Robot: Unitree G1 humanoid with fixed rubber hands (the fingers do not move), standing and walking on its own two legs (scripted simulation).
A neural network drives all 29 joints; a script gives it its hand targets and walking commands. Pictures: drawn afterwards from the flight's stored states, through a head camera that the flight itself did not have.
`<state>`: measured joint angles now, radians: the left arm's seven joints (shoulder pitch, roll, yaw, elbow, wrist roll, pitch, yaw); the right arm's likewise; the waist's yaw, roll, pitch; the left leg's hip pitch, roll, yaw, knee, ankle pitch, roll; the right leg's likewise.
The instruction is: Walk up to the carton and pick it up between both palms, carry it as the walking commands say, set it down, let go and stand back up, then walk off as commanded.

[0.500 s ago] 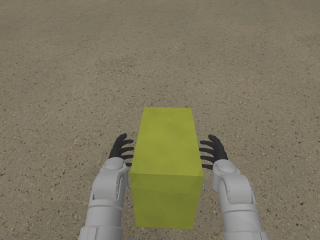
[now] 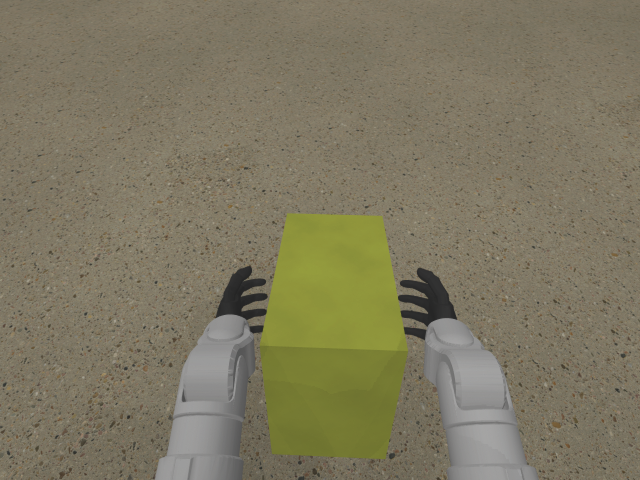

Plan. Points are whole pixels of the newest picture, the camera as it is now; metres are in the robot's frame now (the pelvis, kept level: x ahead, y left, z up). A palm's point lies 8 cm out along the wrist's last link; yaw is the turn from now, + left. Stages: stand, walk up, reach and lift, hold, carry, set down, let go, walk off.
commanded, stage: carry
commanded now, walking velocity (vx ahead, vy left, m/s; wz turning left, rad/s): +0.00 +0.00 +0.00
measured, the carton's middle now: (331, 324) +0.38 +0.00 -0.10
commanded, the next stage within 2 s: none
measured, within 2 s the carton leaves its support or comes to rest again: neither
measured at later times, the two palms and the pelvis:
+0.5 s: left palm (253, 167) +0.60 +0.13 +0.04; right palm (405, 167) +0.60 -0.12 +0.05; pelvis +0.29 +0.00 +0.02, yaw +0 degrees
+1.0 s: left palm (259, 83) +0.83 +0.15 +0.07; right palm (387, 83) +0.82 -0.11 +0.07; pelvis +0.52 +0.02 +0.03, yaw -1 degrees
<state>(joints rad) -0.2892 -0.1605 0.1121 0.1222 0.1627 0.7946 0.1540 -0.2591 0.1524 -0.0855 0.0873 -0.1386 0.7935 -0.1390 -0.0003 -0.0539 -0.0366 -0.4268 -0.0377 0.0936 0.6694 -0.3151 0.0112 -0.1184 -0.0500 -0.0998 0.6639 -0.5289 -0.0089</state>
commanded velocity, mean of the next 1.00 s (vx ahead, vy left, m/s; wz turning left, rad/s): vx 0.00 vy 0.00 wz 0.00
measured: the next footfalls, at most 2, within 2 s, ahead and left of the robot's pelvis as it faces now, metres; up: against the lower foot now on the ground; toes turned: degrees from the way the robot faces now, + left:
right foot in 0.28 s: +0.22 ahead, -0.09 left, +0.00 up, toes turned -6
left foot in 0.56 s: +0.47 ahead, +0.11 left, +0.01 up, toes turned +3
